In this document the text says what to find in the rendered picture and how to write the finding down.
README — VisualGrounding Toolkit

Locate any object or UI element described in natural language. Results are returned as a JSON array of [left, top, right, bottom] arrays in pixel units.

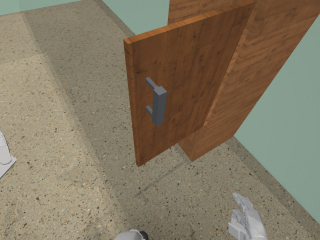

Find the cupboard door
[[123, 0, 256, 167]]

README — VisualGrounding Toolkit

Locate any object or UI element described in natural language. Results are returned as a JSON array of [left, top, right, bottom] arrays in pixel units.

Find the robot left hand
[[0, 130, 17, 179]]

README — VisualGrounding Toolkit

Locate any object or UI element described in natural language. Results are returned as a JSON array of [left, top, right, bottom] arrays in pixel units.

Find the handle
[[145, 77, 167, 126]]

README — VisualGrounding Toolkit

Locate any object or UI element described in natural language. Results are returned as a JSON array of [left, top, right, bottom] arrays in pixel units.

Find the robot right hand
[[228, 192, 268, 240]]

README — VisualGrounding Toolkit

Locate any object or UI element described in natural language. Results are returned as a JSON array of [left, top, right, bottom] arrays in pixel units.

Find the left robot shin
[[130, 229, 142, 236]]

